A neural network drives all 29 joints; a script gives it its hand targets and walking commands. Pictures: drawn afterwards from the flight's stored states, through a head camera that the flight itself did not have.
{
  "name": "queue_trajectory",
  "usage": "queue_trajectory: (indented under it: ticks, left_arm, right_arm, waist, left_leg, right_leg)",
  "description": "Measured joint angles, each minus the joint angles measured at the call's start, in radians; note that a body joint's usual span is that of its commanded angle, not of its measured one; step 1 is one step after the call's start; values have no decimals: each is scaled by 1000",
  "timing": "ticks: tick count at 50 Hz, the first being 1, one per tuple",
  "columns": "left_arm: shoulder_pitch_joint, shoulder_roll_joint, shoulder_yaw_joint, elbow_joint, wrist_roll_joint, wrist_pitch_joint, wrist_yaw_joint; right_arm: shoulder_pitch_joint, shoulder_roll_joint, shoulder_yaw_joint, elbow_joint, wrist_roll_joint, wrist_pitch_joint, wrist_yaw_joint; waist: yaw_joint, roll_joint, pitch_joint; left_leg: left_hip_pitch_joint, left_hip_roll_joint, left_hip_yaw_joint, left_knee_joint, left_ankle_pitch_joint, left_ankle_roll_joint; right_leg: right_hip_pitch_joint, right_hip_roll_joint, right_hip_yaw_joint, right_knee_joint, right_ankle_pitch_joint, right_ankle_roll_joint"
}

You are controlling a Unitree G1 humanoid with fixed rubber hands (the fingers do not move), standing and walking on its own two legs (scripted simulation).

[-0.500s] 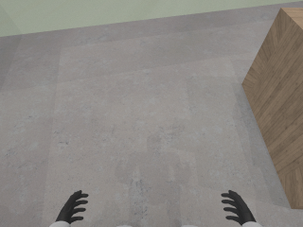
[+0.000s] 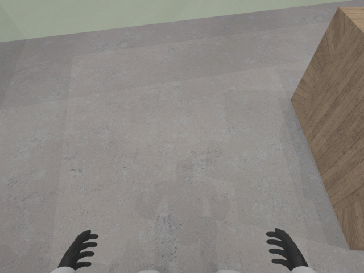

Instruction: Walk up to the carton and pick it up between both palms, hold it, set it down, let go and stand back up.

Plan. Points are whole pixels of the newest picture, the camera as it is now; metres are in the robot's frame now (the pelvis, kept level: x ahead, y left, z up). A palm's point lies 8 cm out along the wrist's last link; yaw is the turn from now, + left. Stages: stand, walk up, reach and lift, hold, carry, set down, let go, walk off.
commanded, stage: stand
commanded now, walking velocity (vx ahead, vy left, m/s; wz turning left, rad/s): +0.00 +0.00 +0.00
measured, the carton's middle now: out of the picture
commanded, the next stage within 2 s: walk up in 1.06 s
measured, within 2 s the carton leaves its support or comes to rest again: neither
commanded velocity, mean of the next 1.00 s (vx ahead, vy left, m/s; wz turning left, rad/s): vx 0.00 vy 0.00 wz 0.00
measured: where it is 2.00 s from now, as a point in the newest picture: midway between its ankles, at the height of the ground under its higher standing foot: outside the picture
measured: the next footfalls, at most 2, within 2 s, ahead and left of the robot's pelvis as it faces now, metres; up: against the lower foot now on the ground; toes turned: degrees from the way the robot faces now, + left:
right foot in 1.58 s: +0.04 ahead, -0.18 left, +0.00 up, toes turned -12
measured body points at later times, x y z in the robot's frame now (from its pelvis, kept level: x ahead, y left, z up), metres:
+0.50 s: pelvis -0.01 +0.00 +0.00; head +0.00 +0.00 +0.45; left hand +0.13 +0.27 -0.10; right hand +0.15 -0.24 -0.09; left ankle -0.01 +0.12 -0.72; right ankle +0.00 -0.12 -0.72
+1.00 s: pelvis -0.03 +0.00 +0.00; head -0.02 +0.00 +0.45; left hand +0.11 +0.28 -0.10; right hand +0.12 -0.24 -0.10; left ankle -0.01 +0.12 -0.72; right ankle +0.00 -0.12 -0.72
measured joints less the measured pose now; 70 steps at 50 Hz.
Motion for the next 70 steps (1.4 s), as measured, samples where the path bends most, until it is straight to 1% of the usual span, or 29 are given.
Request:
queue_trajectory:
  ticks: [24,63,64,66,68,70]
  left_arm:
    - [0,1,0,41,0,-1,0]
    - [0,6,0,125,0,-4,-3]
    - [0,7,-1,126,0,-4,-8]
    - [0,14,-1,127,0,-1,-47]
    - [3,23,0,127,0,9,-76]
    - [7,44,0,127,0,17,-99]
  right_arm:
    - [0,-9,0,7,0,-2,1]
    - [0,-12,0,93,0,-4,8]
    - [0,-13,0,94,0,-5,11]
    - [6,-22,0,94,-2,-21,25]
    - [7,-40,0,94,-6,-39,34]
    - [7,-57,0,94,-6,-47,33]
  waist:
    - [0,0,0]
    - [0,0,0]
    - [0,0,0]
    - [0,1,0]
    - [-1,9,1]
    - [-1,15,0]
  left_leg:
    - [0,0,0,0,12,0]
    - [0,0,0,0,43,0]
    - [0,0,0,0,43,0]
    - [2,1,1,-3,41,0]
    - [9,14,12,-9,39,0]
    - [19,37,28,-12,32,0]
  right_leg:
    - [0,0,0,0,11,0]
    - [0,0,0,0,43,-1]
    - [0,0,0,0,44,-1]
    - [-3,0,0,11,22,-2]
    - [-41,0,-1,105,-37,-2]
    - [-79,-1,-1,200,-39,-2]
